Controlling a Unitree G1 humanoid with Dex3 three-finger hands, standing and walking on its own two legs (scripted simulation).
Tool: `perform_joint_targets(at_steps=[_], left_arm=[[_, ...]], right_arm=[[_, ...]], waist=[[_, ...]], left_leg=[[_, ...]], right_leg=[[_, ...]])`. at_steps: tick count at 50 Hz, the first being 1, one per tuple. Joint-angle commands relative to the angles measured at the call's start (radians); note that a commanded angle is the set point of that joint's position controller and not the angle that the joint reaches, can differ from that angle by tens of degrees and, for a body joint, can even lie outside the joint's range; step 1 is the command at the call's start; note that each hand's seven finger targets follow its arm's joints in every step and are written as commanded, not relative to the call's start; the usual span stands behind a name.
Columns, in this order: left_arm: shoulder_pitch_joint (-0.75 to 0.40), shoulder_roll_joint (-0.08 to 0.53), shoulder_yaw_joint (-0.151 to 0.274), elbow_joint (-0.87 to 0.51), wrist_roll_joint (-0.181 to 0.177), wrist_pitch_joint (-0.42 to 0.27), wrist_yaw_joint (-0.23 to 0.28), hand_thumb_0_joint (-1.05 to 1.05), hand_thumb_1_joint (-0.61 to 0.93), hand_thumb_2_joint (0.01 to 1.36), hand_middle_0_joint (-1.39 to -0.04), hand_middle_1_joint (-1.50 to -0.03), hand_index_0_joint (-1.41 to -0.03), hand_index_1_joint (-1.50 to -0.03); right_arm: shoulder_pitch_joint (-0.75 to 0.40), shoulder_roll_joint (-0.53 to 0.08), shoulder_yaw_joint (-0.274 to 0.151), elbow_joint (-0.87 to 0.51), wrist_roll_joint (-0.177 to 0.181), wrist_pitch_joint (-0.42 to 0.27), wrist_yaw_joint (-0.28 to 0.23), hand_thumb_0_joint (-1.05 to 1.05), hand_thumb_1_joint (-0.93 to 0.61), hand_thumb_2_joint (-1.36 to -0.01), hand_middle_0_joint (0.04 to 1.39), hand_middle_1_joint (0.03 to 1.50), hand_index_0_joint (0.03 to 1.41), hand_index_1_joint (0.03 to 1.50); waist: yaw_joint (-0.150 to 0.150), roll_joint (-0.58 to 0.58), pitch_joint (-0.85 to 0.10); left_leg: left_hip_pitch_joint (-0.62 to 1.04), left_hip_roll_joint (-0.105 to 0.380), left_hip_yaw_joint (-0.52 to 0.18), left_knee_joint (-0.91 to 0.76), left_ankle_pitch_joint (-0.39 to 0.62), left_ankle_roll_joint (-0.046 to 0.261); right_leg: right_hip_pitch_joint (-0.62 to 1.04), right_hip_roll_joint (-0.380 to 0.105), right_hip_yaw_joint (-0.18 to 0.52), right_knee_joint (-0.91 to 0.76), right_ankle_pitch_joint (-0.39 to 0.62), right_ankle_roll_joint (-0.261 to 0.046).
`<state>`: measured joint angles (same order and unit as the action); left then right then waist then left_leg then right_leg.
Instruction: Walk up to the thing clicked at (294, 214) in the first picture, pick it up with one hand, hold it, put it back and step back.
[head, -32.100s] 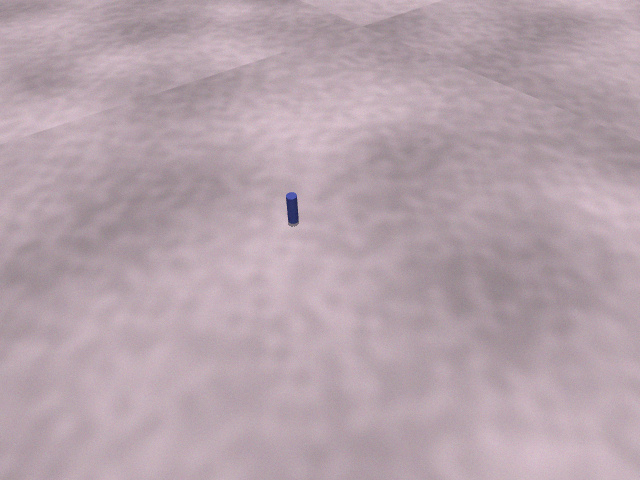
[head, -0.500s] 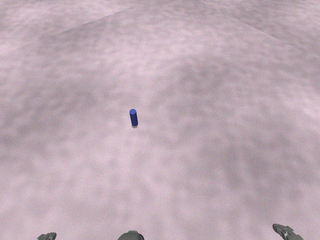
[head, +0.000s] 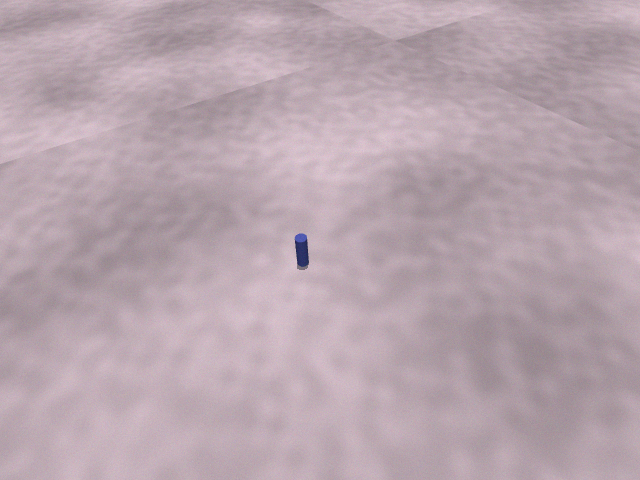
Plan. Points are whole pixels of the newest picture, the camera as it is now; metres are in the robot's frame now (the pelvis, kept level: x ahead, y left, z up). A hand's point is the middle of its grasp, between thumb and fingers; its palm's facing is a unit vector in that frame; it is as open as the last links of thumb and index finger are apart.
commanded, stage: step back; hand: left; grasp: from the side
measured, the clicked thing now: (301, 250) +1.09 +0.14 -0.69
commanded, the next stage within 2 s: stand in 0.76 s
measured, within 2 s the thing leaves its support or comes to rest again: neither
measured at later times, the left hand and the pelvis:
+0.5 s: hand out of the picture +0.09 +0.28 -0.15, palm faces +0.00 -0.93 -0.38, open 7.4 cm; pelvis +0.03 +0.01 +0.00, yaw -1 degrees
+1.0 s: hand out of the picture +0.17 +0.26 -0.13, palm faces -0.06 -0.94 -0.35, open 7.4 cm; pelvis +0.06 +0.02 +0.02, yaw -2 degrees
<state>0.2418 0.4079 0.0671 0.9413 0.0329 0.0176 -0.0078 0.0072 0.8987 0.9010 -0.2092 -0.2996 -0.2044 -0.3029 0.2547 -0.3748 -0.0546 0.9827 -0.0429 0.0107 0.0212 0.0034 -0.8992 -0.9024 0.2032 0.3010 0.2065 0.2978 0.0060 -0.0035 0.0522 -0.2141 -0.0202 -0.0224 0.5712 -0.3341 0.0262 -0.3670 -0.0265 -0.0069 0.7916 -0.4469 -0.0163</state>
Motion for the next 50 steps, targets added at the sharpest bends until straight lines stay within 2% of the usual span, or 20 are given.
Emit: perform_joint_targets(at_steps=[1, 3, 6, 7, 8, 9, 13, 16, 19, 20, 21, 22, 23, 24, 27, 29, 33, 36, 46, 50], left_arm=[[-0.056, 0.177, 0.048, -0.067, -0.013, -0.053, -0.009, 0.0, 0.9, 0.9, -0.2, -0.3, -0.2, -0.3], [-0.03, 0.167, 0.049, -0.043, -0.012, -0.06, -0.015, 0.0, 0.9, 0.9, -0.2, -0.3, -0.2, -0.3], [0.055, 0.163, 0.058, -0.002, 0.004, -0.074, 0.006, 0.0, 0.9, 0.9, -0.2, -0.3, -0.2, -0.3], [0.077, 0.227, 0.075, 0.0, 0.016, -0.082, 0.016, 0.0, 0.9, 0.9, -0.2, -0.3, -0.2, -0.3], [0.09, 0.318, 0.091, -0.005, 0.017, -0.085, 0.016, 0.0, 0.9, 0.9, -0.2, -0.3, -0.2, -0.3], [0.024, 0.326, 0.094, -0.037, 0.011, -0.09, 0.016, 0.0, 0.9, 0.9, -0.2, -0.3, -0.2, -0.3], [-0.021, 0.243, 0.07, -0.039, -0.001, -0.105, 0.022, 0.0, 0.9, 0.9, -0.2, -0.3, -0.2, -0.3], [-0.059, 0.231, 0.055, -0.049, -0.003, -0.096, 0.018, 0.0, 0.9, 0.9, -0.2, -0.3, -0.2, -0.3], [-0.116, 0.208, 0.035, -0.061, -0.014, -0.075, 0.017, 0.0, 0.9, 0.9, -0.2, -0.3, -0.2, -0.3], [-0.095, 0.181, 0.02, -0.055, -0.015, -0.068, 0.017, 0.0, 0.9, 0.9, -0.2, -0.3, -0.2, -0.3], [-0.08, 0.145, 0.007, -0.056, -0.019, -0.064, 0.015, 0.0, 0.9, 0.9, -0.2, -0.3, -0.2, -0.3], [-0.062, 0.117, -0.002, -0.043, -0.037, -0.053, 0.013, 0.0, 0.9, 0.9, -0.2, -0.3, -0.2, -0.3], [-0.039, 0.166, 0.016, -0.008, -0.037, -0.045, 0.019, 0.0, 0.9, 0.9, -0.2, -0.3, -0.2, -0.3], [-0.027, 0.16, 0.012, 0.006, -0.031, -0.046, 0.019, 0.0, 0.9, 0.9, -0.2, -0.3, -0.2, -0.3], [-0.005, 0.163, 0.011, 0.048, -0.028, -0.062, 0.022, 0.0, 0.9, 0.9, -0.2, -0.3, -0.2, -0.3], [-0.06, 0.194, 0.015, 0.044, -0.024, -0.068, 0.02, 0.0, 0.9, 0.9, -0.2, -0.3, -0.2, -0.3], [-0.094, 0.178, 0.003, 0.062, -0.032, -0.069, 0.025, 0.0, 0.9, 0.9, -0.2, -0.3, -0.2, -0.3], [-0.11, 0.182, 0.003, 0.072, -0.027, -0.07, 0.028, 0.0, 0.9, 0.9, -0.2, -0.3, -0.2, -0.3], [-0.19, 0.157, -0.025, 0.121, -0.028, -0.065, 0.02, 0.0, 0.9, 0.9, -0.2, -0.3, -0.2, -0.3], [-0.193, 0.15, -0.025, 0.135, -0.027, -0.06, 0.018, 0.0, 0.9, 0.9, -0.2, -0.3, -0.2, -0.3]], right_arm=[[-0.107, -0.265, -0.061, -0.085, -0.001, -0.055, -0.018, 0.0, -0.9, -0.9, 0.2, 0.3, 0.2, 0.3], [-0.106, -0.261, -0.062, -0.086, -0.004, -0.045, -0.01, 0.0, -0.9, -0.9, 0.2, 0.3, 0.2, 0.3], [-0.113, -0.2, -0.046, -0.094, 0.006, -0.017, -0.01, 0.0, -0.9, -0.9, 0.2, 0.3, 0.2, 0.3], [-0.111, -0.142, -0.029, -0.118, 0.014, -0.016, -0.01, 0.0, -0.9, -0.9, 0.2, 0.3, 0.2, 0.3], [-0.138, -0.154, -0.033, -0.125, 0.008, -0.015, -0.019, 0.0, -0.9, -0.9, 0.2, 0.3, 0.2, 0.3], [-0.111, -0.209, -0.05, -0.11, 0.006, -0.016, -0.024, 0.0, -0.9, -0.9, 0.2, 0.3, 0.2, 0.3], [-0.034, -0.19, -0.046, -0.063, 0.013, -0.032, -0.014, 0.0, -0.9, -0.9, 0.2, 0.3, 0.2, 0.3], [-0.04, -0.171, -0.044, -0.055, 0.01, -0.028, -0.008, 0.0, -0.9, -0.9, 0.2, 0.3, 0.2, 0.3], [-0.028, -0.156, -0.049, -0.03, 0.01, -0.031, -0.015, 0.0, -0.9, -0.9, 0.2, 0.3, 0.2, 0.3], [-0.038, -0.167, -0.051, -0.029, 0.008, -0.033, -0.02, 0.0, -0.9, -0.9, 0.2, 0.3, 0.2, 0.3], [-0.04, -0.196, -0.054, -0.033, 0.0, -0.037, -0.027, 0.0, -0.9, -0.9, 0.2, 0.3, 0.2, 0.3], [-0.105, -0.243, -0.052, -0.055, 0.003, -0.044, -0.03, 0.0, -0.9, -0.9, 0.2, 0.3, 0.2, 0.3], [-0.146, -0.278, -0.055, -0.06, 0.009, -0.042, -0.027, 0.0, -0.9, -0.9, 0.2, 0.3, 0.2, 0.3], [-0.181, -0.26, -0.05, -0.06, 0.01, -0.042, -0.025, 0.0, -0.9, -0.9, 0.2, 0.3, 0.2, 0.3], [-0.229, -0.208, -0.025, -0.042, 0.02, -0.04, -0.026, 0.0, -0.9, -0.9, 0.2, 0.3, 0.2, 0.3], [-0.2, -0.187, -0.017, -0.023, 0.026, -0.04, -0.027, 0.0, -0.9, -0.9, 0.2, 0.3, 0.2, 0.3], [-0.23, -0.185, -0.016, 0.011, 0.032, -0.044, -0.029, 0.0, -0.9, -0.9, 0.2, 0.3, 0.2, 0.3], [-0.243, -0.175, -0.015, 0.025, 0.035, -0.04, -0.03, 0.0, -0.9, -0.9, 0.2, 0.3, 0.2, 0.3], [-0.258, -0.169, -0.001, 0.078, 0.039, -0.05, -0.022, 0.0, -0.9, -0.9, 0.2, 0.3, 0.2, 0.3], [-0.27, -0.175, -0.001, 0.087, 0.039, -0.051, -0.021, 0.0, -0.9, -0.9, 0.2, 0.3, 0.2, 0.3]], waist=[[0.003, 0.139, 0.035], [-0.005, 0.184, 0.01], [0.05, 0.092, 0.008], [0.063, -0.082, 0.016], [0.084, -0.182, 0.046], [0.054, -0.093, 0.099], [0.014, -0.079, 0.026], [0.008, -0.123, -0.006], [-0.024, -0.107, -0.044], [-0.023, -0.069, -0.051], [-0.022, 0.002, -0.07], [0.003, 0.121, -0.067], [0.014, 0.115, -0.055], [0.028, 0.093, -0.042], [0.046, 0.123, -0.052], [0.009, 0.076, -0.081], [0.011, 0.047, -0.118], [0.005, 0.01, -0.14], [-0.011, -0.007, -0.123], [-0.006, 0.02, -0.092]], left_leg=[[-0.025, 0.251, -0.294, -0.307, -0.287, 0.156], [-0.078, 0.211, -0.219, -0.278, -0.292, 0.136], [-0.233, 0.144, -0.113, -0.055, -0.246, 0.072], [-0.41, 0.05, -0.054, 0.15, -0.269, 0.023], [-0.431, -0.019, -0.032, 0.342, -0.268, -0.001], [-0.399, 0.026, -0.132, 0.393, -0.23, -0.007], [-0.276, 0.066, -0.103, 0.32, -0.097, -0.016], [-0.138, 0.063, -0.003, 0.157, -0.087, -0.029], [0.055, 0.027, 0.055, -0.047, 0.081, -0.021], [0.11, 0.039, 0.021, -0.091, 0.127, -0.01], [0.132, 0.135, -0.102, -0.155, 0.094, 0.014], [0.026, 0.27, -0.311, -0.258, -0.062, 0.082], [-0.113, 0.331, -0.335, -0.277, -0.149, 0.155], [-0.122, 0.32, -0.302, -0.263, -0.097, 0.155], [-0.114, 0.208, -0.142, -0.157, 0.104, 0.048], [-0.065, 0.163, -0.087, -0.136, 0.13, 0.019], [0.051, 0.171, -0.057, -0.118, 0.372, 0.024], [0.081, 0.161, -0.025, -0.106, 0.399, 0.022], [0.159, 0.167, -0.041, -0.23, 0.429, -0.001], [0.144, 0.161, -0.039, -0.27, 0.326, -0.009]], right_leg=[[-0.074, -0.016, 0.025, -0.009, 0.01, -0.002], [0.057, 0.018, -0.019, -0.123, 0.007, 0.004], [0.323, 0.055, -0.011, -0.365, 0.114, -0.012], [0.378, -0.097, 0.3, -0.468, -0.106, -0.072], [0.247, -0.32, 0.611, -0.623, -0.389, -0.171], [0.159, -0.382, 0.661, -0.613, -0.376, -0.231], [0.148, -0.258, 0.348, -0.512, 0.048, -0.17], [0.081, -0.219, 0.221, -0.448, 0.212, -0.155], [-0.003, -0.166, 0.138, -0.327, 0.269, -0.113], [-0.039, -0.138, 0.119, -0.284, 0.279, -0.082], [-0.07, -0.099, 0.102, -0.227, 0.246, -0.054], [-0.04, 0.0, 0.047, -0.148, 0.067, -0.008], [0.086, 0.011, 0.018, -0.082, -0.046, -0.003], [0.116, 0.01, 0.022, -0.105, -0.023, -0.007], [0.197, -0.023, 0.078, -0.301, 0.214, -0.02], [0.196, -0.059, 0.125, -0.312, 0.322, -0.034], [0.195, -0.069, 0.116, -0.327, 0.472, -0.02], [0.22, -0.082, 0.121, -0.349, 0.544, -0.018], [0.26, -0.1, 0.099, -0.465, 0.502, 0.008], [0.251, -0.1, 0.104, -0.505, 0.406, 0.011]])
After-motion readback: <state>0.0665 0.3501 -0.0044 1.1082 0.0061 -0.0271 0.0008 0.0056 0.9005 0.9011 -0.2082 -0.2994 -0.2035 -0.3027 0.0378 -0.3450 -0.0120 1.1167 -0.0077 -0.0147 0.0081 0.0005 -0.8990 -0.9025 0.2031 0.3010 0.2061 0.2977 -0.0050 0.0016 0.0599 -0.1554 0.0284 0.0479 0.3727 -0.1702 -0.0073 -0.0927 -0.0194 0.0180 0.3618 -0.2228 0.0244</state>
